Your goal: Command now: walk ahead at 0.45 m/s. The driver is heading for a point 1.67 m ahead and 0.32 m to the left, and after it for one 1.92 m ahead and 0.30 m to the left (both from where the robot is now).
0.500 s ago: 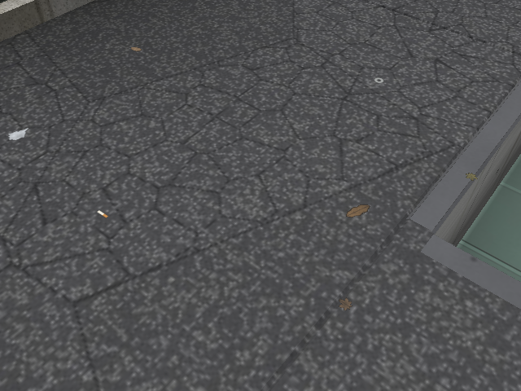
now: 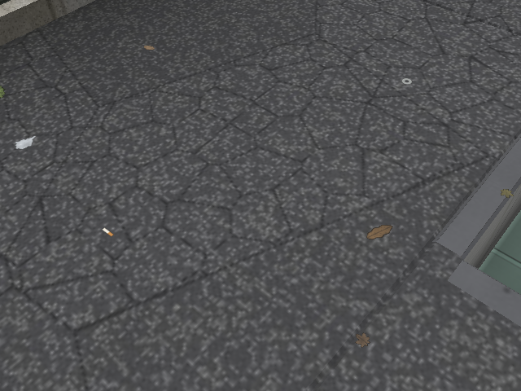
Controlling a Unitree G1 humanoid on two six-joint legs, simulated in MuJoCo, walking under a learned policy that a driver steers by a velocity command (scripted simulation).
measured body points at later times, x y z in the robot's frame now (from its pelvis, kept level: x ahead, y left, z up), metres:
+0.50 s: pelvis +0.24 +0.04 +0.00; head +0.27 +0.05 +0.45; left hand +0.32 +0.28 -0.15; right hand +0.21 -0.19 -0.15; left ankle +0.24 +0.09 -0.74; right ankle +0.33 -0.10 -0.70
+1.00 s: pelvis +0.31 +0.01 +0.00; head +0.32 +0.01 +0.45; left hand +0.32 +0.23 -0.16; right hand +0.30 -0.21 -0.16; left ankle +0.24 +0.09 -0.74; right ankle +0.34 -0.07 -0.74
